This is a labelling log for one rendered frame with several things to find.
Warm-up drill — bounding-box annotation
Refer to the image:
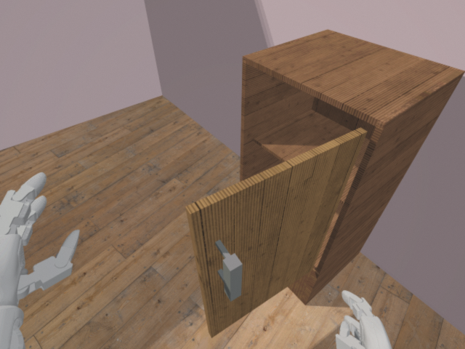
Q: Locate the handle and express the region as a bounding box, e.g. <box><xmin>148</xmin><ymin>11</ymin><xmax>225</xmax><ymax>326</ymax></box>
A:
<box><xmin>215</xmin><ymin>240</ymin><xmax>243</xmax><ymax>302</ymax></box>

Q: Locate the robot left hand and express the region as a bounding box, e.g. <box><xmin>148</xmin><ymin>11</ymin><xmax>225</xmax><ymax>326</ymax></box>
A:
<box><xmin>0</xmin><ymin>172</ymin><xmax>80</xmax><ymax>307</ymax></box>

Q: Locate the left robot forearm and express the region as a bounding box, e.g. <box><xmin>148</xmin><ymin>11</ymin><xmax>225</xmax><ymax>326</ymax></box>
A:
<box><xmin>0</xmin><ymin>305</ymin><xmax>25</xmax><ymax>349</ymax></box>

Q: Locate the cupboard door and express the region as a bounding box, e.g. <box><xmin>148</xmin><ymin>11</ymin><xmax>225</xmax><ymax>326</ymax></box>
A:
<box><xmin>185</xmin><ymin>128</ymin><xmax>367</xmax><ymax>338</ymax></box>

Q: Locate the robot right hand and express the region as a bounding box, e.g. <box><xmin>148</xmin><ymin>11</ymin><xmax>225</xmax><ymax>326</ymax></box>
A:
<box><xmin>336</xmin><ymin>290</ymin><xmax>392</xmax><ymax>349</ymax></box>

